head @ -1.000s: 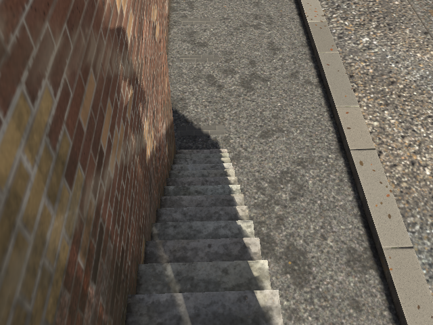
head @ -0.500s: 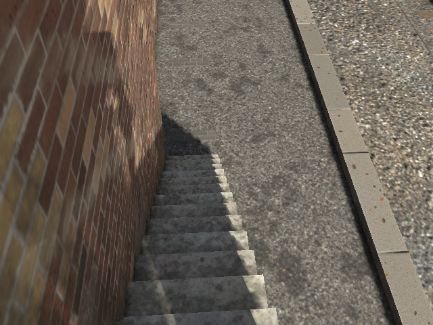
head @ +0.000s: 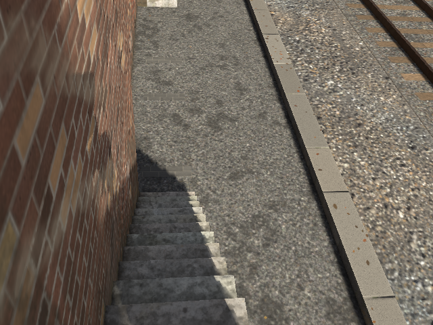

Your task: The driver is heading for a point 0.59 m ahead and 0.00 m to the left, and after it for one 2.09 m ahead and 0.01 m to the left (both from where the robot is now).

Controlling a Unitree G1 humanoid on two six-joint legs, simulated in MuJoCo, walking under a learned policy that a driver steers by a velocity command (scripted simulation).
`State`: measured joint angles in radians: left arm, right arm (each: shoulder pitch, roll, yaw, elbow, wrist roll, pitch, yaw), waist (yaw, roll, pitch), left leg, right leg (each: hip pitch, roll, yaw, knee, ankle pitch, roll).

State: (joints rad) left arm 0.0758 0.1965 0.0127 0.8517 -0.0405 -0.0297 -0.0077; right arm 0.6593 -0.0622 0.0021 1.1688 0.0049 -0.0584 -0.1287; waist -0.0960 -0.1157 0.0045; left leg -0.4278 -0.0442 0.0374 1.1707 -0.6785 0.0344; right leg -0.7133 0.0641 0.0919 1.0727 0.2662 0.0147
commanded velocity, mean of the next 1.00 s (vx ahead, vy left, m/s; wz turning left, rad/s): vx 0.50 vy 0.00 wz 0.00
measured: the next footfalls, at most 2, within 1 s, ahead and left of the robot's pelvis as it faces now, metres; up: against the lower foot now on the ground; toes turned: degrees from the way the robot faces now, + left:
right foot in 0.12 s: +0.16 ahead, -0.09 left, -0.20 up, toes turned +2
left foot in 0.68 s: +0.41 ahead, +0.17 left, -0.39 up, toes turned +0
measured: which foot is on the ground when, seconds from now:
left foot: down 0.00-0.12, up 0.14-0.66, down 0.68-1.00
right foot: up 0.00-0.10, down 0.12-0.68, up 0.70-1.00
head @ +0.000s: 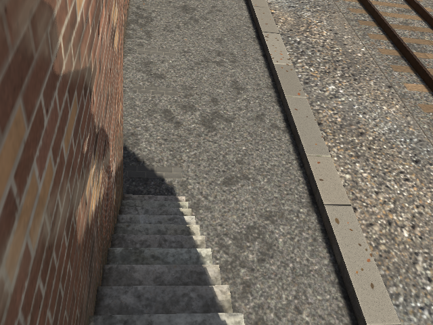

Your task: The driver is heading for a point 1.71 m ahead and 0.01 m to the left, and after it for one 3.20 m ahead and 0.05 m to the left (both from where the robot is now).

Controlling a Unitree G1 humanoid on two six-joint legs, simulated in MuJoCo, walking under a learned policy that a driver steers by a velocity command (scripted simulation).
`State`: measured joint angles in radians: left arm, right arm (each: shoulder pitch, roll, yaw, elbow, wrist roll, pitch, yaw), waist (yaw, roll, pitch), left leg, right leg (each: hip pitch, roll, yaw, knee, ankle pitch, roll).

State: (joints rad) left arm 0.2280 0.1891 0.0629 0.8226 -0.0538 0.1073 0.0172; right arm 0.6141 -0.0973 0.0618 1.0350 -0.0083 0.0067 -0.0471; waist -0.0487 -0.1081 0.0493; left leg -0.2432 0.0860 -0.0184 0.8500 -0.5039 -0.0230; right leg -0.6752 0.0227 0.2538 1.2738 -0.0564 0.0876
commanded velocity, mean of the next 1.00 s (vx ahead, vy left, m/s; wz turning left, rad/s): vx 0.50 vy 0.00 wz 0.00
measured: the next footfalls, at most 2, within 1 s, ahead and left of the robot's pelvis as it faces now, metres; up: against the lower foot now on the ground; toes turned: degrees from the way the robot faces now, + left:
right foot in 0.14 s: +0.15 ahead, -0.24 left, +0.00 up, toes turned +5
left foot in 0.50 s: +0.28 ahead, +0.09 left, -0.19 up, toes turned +5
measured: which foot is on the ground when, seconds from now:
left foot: down 0.00-0.20, up 0.22-0.48, down 0.50-0.98, up 1.00-1.00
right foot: up 0.00-0.12, down 0.14-0.48, up 0.50-0.96, down 0.98-1.00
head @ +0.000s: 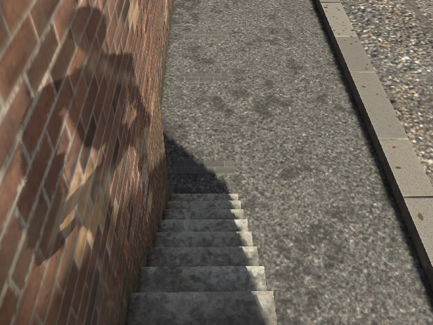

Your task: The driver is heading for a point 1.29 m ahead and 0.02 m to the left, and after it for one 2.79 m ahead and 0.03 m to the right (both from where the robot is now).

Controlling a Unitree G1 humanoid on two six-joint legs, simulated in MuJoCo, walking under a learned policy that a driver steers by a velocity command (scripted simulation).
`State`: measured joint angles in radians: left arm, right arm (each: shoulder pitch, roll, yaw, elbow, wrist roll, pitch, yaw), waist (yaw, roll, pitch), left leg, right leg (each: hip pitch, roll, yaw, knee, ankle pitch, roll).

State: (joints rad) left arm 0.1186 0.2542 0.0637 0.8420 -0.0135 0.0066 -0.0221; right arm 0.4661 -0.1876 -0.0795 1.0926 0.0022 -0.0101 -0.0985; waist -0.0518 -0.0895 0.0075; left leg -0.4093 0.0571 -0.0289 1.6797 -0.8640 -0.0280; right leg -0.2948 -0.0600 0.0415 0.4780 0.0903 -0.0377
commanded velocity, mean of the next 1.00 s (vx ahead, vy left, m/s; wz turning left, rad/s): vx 0.50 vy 0.00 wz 0.00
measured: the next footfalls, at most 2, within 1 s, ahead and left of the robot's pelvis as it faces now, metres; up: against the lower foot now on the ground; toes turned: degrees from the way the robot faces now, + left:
left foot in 0.62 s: +0.38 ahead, +0.10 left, -0.19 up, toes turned -3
right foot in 0.92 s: +0.59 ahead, -0.08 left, -0.39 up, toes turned +1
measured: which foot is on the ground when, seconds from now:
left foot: up 0.00-0.60, down 0.62-0.92, up 0.94-1.00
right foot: down 0.00-0.60, up 0.62-0.90, down 0.92-1.00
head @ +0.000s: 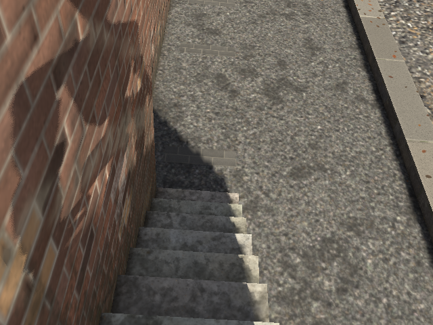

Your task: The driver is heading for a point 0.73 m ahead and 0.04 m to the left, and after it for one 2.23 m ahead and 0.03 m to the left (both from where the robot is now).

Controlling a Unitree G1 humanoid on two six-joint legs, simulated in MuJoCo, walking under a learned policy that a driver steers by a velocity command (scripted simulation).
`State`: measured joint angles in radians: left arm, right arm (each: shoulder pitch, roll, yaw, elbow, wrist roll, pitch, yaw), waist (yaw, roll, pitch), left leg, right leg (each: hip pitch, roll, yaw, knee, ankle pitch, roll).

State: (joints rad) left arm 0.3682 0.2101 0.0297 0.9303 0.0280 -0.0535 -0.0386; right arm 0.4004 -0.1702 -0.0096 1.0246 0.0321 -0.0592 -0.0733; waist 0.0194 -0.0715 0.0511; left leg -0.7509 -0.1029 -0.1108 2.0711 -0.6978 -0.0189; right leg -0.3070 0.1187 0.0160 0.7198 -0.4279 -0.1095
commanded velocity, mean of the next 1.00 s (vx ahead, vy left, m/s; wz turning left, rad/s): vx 0.50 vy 0.00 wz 0.00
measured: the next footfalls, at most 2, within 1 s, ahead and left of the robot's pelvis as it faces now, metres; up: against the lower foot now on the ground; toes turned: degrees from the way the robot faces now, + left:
left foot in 0.30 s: +0.25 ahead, +0.18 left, -0.19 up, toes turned +0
right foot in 0.80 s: +0.50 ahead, -0.13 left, -0.39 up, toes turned +1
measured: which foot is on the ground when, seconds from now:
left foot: up 0.00-0.28, down 0.30-0.80, up 0.82-1.00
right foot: down 0.00-0.30, up 0.32-0.78, down 0.80-1.00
